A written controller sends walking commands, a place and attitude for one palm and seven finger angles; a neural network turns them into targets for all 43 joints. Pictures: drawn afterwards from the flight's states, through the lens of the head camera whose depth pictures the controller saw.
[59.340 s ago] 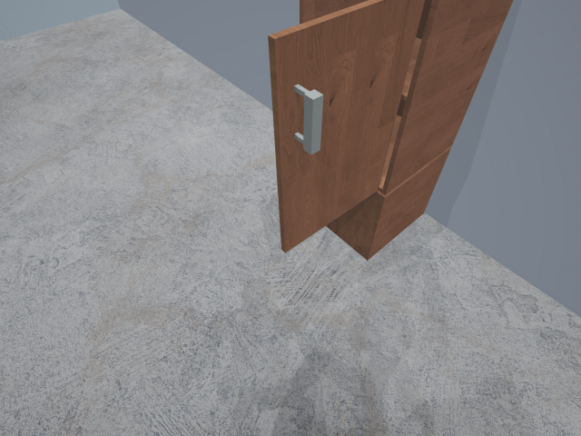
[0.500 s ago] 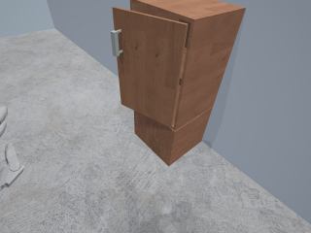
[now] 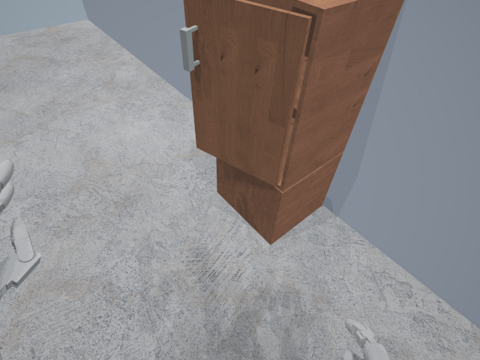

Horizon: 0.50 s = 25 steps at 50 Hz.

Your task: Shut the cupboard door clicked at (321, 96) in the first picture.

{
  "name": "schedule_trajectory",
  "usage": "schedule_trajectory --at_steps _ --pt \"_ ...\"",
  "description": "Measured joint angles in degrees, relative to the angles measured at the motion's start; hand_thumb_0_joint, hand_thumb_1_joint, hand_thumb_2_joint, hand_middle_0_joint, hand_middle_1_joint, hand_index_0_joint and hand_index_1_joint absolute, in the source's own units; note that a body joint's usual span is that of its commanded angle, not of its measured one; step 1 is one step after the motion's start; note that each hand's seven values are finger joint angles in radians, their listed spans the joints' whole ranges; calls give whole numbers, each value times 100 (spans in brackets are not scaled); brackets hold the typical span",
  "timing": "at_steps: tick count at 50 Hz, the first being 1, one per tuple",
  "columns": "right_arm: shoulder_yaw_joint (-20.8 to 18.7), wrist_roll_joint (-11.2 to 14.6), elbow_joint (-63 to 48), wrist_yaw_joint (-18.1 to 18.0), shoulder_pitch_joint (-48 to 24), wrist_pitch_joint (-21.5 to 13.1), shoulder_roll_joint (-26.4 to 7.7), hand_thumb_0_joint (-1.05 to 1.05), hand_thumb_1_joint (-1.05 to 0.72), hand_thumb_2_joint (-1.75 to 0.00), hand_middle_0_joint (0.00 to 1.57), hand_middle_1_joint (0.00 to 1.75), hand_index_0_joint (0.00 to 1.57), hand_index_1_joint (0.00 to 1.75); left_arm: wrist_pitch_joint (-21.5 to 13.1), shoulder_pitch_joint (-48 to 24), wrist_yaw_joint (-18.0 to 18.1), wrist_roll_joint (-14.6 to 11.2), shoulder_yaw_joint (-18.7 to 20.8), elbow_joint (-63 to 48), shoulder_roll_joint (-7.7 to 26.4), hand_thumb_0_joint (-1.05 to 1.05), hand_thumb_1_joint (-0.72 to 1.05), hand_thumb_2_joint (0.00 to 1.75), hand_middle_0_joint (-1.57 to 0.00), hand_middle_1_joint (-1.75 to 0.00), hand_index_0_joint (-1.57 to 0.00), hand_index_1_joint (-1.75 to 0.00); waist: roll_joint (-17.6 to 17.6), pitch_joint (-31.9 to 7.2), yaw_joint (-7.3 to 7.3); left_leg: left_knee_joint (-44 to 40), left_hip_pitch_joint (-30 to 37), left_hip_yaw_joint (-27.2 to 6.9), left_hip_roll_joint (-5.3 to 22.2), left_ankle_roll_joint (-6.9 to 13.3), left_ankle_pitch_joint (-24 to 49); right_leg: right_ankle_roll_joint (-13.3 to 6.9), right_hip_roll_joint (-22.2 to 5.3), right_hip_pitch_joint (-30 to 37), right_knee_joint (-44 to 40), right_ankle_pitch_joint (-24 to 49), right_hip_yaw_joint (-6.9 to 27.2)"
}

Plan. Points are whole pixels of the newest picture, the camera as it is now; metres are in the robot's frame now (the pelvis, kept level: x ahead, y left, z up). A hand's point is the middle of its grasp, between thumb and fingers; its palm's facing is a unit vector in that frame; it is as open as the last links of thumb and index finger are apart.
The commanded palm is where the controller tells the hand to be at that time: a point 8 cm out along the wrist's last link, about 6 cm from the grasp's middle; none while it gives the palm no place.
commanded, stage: stop stepping back and stand still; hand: left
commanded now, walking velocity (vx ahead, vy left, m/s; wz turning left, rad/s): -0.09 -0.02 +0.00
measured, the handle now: (191, 48) +0.94 +0.22 +0.10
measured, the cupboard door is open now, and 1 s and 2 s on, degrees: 17 17 17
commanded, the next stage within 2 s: let the arm hang, fingers relaxed in 0.20 s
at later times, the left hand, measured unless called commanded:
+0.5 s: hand (111, 357) +0.15 +0.23 -0.10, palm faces +0.01 -0.95 -0.32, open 7.4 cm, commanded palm none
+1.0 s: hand out of the picture -0.07 +0.21 -0.17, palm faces +0.03 -0.98 -0.21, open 7.3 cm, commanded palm none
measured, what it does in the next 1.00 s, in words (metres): stands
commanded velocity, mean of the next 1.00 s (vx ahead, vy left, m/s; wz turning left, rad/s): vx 0.00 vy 0.00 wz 0.00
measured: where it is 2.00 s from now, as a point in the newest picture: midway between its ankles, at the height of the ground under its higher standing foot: outside the picture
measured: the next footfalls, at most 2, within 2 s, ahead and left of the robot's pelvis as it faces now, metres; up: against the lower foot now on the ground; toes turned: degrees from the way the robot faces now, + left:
none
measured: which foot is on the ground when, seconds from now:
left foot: down 0.00-1.00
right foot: down 0.00-1.00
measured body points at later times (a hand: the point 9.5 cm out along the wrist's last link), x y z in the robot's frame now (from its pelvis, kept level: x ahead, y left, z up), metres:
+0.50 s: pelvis -0.01 +0.02 -0.01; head +0.00 +0.00 +0.44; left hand +0.15 +0.28 -0.08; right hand +0.14 -0.24 -0.12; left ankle +0.02 +0.12 -0.73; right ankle +0.01 -0.09 -0.73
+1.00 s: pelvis -0.02 +0.03 +0.01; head -0.02 +0.02 +0.46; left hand -0.07 +0.26 -0.15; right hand -0.06 -0.18 -0.16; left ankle +0.02 +0.12 -0.73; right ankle +0.01 -0.09 -0.73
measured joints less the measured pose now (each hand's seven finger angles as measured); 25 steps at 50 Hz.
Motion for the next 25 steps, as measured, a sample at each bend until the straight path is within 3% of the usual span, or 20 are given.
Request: schedule_trajectory --at_steps 15,17,20,25 --pt "-202 82 -258 -143 -133 106 -276 1 -91 -90 20 30 20 30 -10 143 31 -47 115 49 200 2 89 90 -22 -30 -21 -30 1 13 -126 -316 112 78 -61 54 89 88 -47 90 -305 112 76" --pt "-263 94 -19 93 -192 -66 -456 1 -91 -90 20 30 20 30 -18 -291 -219 115 -323 828 232 1 89 90 -21 -30 -21 -30 135 -31 -68 -158 -38 21 -107 82 66 117 -101 -24 -156 68 12" --pt "-266 8 417 322 -440 106 -790 1 -90 -90 20 30 20 30 581 -1196 -656 259 -1199 2915 -3 1 89 90 -21 -30 -20 -30 377 -108 15 71 -232 22 -212 162 2 166 -221 -271 215 -82 7" --pt "-197 -120 839 375 -606 430 -717 1 -91 -90 20 30 20 30 1225 -1796 -889 349 -2076 5978 -683 1 90 90 -20 -30 -20 -30 259 64 -147 142 -228 104 -304 208 19 190 -325 -393 522 -176 86"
